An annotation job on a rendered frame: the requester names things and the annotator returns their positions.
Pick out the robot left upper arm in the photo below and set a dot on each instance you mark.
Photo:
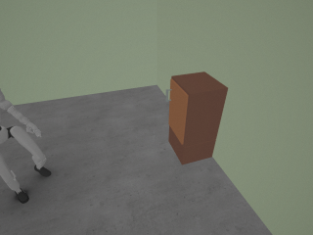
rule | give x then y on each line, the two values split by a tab
4	104

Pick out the left robot forearm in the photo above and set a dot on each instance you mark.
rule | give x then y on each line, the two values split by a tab
17	114

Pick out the robot left hand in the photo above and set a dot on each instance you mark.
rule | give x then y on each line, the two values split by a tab
32	126

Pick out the humanoid robot torso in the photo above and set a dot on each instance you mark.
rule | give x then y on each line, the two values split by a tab
4	133

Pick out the handle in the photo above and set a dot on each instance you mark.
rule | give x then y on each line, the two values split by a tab
166	95

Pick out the left robot thigh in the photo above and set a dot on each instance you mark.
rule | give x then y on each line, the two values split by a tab
26	140

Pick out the cupboard door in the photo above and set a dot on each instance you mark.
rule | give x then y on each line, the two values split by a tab
177	110

